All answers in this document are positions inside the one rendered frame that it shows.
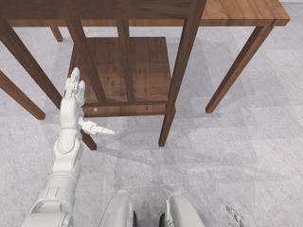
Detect chair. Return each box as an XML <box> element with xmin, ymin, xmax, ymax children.
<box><xmin>0</xmin><ymin>0</ymin><xmax>207</xmax><ymax>150</ymax></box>

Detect robot thigh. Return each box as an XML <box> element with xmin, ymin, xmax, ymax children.
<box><xmin>164</xmin><ymin>195</ymin><xmax>205</xmax><ymax>227</ymax></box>
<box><xmin>98</xmin><ymin>193</ymin><xmax>134</xmax><ymax>227</ymax></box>

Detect right robot hand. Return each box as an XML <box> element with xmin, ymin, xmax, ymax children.
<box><xmin>225</xmin><ymin>204</ymin><xmax>257</xmax><ymax>227</ymax></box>

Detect left robot thigh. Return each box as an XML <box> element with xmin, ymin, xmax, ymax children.
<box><xmin>98</xmin><ymin>193</ymin><xmax>134</xmax><ymax>227</ymax></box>

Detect table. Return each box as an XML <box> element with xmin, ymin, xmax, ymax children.
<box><xmin>0</xmin><ymin>0</ymin><xmax>291</xmax><ymax>120</ymax></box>

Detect left robot hand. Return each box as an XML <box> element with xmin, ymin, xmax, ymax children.
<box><xmin>60</xmin><ymin>67</ymin><xmax>116</xmax><ymax>138</ymax></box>

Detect robot left upper arm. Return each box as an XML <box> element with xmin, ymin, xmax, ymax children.
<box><xmin>23</xmin><ymin>211</ymin><xmax>74</xmax><ymax>227</ymax></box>

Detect left robot forearm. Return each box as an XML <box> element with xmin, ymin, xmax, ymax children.
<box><xmin>21</xmin><ymin>128</ymin><xmax>84</xmax><ymax>227</ymax></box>

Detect right robot thigh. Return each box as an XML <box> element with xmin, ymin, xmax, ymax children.
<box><xmin>164</xmin><ymin>195</ymin><xmax>205</xmax><ymax>227</ymax></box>

